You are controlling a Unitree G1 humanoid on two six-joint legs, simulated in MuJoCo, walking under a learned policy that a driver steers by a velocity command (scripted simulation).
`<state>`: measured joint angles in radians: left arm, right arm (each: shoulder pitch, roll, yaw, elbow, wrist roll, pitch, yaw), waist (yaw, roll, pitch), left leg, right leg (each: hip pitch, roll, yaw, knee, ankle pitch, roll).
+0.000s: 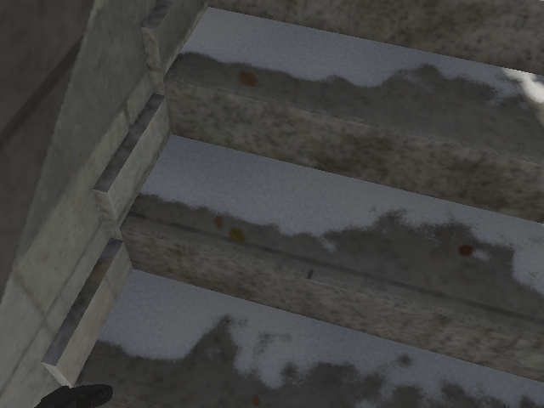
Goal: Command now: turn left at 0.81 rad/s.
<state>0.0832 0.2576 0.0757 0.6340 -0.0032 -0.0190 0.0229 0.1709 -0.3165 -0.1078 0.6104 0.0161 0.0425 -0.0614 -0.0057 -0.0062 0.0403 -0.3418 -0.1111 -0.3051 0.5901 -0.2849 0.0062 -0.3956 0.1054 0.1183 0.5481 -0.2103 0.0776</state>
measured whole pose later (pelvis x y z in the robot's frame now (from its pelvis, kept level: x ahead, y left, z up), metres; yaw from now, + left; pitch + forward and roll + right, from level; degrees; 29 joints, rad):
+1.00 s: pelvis -0.09 +0.01 +0.01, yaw -35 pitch +3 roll +2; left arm 0.13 0.29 0.05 0.67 0.01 -0.06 -0.01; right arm 0.35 -0.32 -0.08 0.65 -0.01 0.01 -0.02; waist -0.03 -0.02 0.02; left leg -0.30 -0.05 -0.06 0.84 -0.44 -0.06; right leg -0.37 0.08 0.22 0.41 -0.08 -0.01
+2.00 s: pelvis +0.11 +0.02 -0.01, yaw +4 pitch +3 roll +1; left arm 0.23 0.20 -0.01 0.70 0.06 -0.08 -0.02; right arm 0.34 -0.28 -0.05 0.75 -0.04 -0.05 -0.02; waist 0.02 -0.04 0.00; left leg -0.29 -0.15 0.04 0.57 -0.34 0.14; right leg -0.75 -0.07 0.05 1.78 -0.26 -0.02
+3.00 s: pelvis +0.82 -0.14 +0.34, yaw -41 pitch +3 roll -4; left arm -0.22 0.15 0.01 0.46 0.04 0.07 -0.04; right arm 0.53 -0.22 -0.05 0.98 -0.02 -0.12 -0.05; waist -0.01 -0.06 0.01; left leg 0.15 0.17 0.28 0.23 -0.31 -0.08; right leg -1.33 0.06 -0.02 1.81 -0.37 -0.17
